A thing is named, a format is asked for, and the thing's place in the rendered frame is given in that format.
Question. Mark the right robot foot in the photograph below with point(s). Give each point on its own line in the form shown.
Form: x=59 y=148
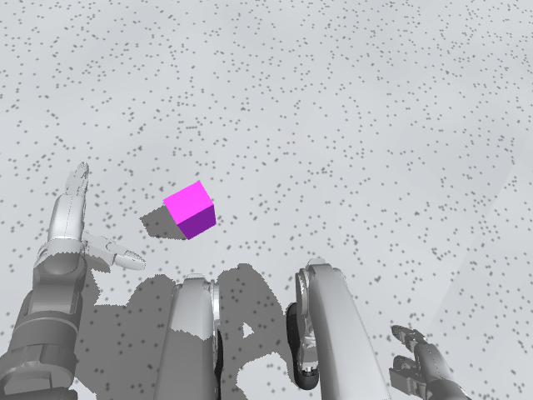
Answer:
x=304 y=380

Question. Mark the left robot arm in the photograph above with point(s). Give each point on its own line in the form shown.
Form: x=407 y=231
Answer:
x=40 y=362

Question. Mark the carton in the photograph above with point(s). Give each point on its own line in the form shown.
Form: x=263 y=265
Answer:
x=192 y=210

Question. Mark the right robot arm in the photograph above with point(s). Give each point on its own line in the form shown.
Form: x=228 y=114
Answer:
x=443 y=389

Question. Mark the right robot hand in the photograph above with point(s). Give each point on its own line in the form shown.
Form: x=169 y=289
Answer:
x=411 y=377

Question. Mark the left robot hand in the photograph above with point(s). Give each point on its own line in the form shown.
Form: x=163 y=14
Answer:
x=67 y=221

